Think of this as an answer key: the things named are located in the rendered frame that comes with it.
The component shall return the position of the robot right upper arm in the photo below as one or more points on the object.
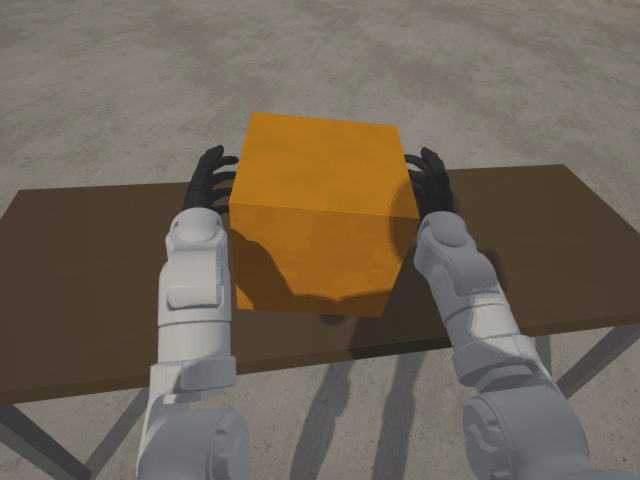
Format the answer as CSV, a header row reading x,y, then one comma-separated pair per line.
x,y
528,433

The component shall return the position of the right robot hand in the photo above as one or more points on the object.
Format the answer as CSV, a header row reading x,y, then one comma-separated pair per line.
x,y
436,194

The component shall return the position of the robot left upper arm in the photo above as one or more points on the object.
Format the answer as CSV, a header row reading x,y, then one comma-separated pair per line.
x,y
207,444

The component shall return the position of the left robot hand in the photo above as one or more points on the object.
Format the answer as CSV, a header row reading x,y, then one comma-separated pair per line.
x,y
199,192

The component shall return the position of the left robot forearm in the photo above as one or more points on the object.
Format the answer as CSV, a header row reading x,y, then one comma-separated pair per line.
x,y
194,311

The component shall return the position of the carton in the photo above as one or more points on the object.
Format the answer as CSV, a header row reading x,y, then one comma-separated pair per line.
x,y
322,214

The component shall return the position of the right robot forearm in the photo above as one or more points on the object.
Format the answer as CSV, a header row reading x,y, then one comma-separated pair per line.
x,y
489,351

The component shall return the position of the table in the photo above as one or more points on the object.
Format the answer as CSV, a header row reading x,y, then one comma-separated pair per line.
x,y
79,290

